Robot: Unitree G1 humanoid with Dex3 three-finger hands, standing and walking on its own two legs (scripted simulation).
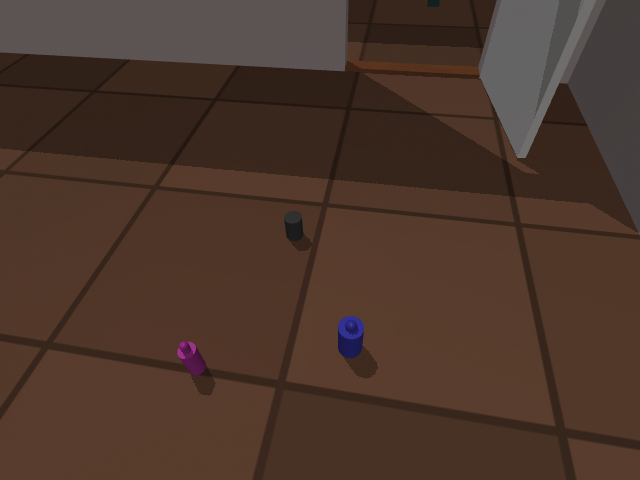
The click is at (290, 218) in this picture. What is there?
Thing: squat round
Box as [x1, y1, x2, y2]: [284, 211, 302, 240]
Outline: 290,211 286,213 284,216 286,235 291,240 297,240 302,236 301,216 296,211
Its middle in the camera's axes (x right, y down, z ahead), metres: -0.11 -0.07 +1.65
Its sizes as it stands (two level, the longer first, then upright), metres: 0.074 0.074 0.109
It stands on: the floor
